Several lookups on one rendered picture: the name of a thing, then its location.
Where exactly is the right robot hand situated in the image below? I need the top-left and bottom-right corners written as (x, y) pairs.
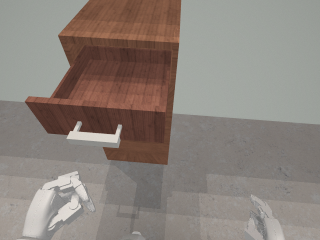
top-left (244, 194), bottom-right (285, 240)

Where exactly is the cabinet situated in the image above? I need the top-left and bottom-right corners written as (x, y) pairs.
top-left (58, 0), bottom-right (181, 165)

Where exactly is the left robot hand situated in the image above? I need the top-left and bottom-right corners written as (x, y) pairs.
top-left (22, 171), bottom-right (96, 240)

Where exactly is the handle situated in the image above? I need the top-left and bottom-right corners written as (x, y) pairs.
top-left (66, 121), bottom-right (122, 148)

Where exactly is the drawer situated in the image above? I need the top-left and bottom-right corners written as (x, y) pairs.
top-left (25, 45), bottom-right (172, 143)

